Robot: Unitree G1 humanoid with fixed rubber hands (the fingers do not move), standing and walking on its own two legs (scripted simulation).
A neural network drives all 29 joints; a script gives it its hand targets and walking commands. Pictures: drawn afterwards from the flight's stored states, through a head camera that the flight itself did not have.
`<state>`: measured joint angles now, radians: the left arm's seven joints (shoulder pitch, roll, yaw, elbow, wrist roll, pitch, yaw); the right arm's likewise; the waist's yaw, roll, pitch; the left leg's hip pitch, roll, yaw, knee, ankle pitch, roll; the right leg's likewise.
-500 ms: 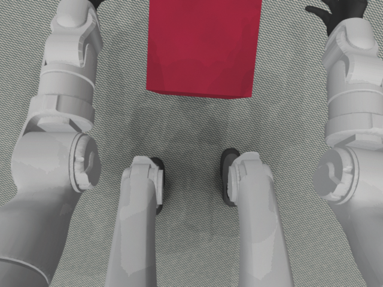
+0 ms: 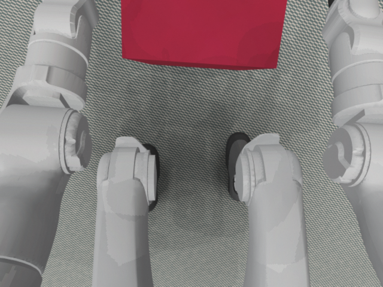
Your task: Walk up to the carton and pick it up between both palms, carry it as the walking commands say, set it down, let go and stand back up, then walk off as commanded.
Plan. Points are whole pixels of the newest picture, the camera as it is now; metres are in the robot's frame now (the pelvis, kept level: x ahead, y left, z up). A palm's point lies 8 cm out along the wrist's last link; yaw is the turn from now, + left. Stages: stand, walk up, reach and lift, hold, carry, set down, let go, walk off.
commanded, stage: reach and lift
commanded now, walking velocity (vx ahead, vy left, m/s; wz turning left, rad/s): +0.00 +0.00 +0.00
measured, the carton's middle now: out of the picture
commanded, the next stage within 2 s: none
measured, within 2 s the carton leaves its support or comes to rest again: leaves its support in 1.80 s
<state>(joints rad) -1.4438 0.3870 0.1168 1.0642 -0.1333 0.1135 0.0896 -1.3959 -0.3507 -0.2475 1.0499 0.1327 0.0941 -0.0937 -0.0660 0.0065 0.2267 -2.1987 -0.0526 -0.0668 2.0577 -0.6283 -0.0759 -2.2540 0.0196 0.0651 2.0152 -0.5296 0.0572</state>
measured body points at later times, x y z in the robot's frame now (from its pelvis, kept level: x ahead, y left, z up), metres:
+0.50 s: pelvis -0.01 +0.00 -0.04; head +0.37 +0.00 +0.19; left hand +0.58 +0.15 -0.22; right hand +0.55 -0.24 -0.22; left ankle +0.09 +0.14 -0.38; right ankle +0.11 -0.14 -0.38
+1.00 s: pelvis -0.01 +0.00 -0.03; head +0.37 -0.01 +0.19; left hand +0.58 +0.13 -0.22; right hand +0.55 -0.19 -0.22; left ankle +0.09 +0.14 -0.38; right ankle +0.11 -0.14 -0.38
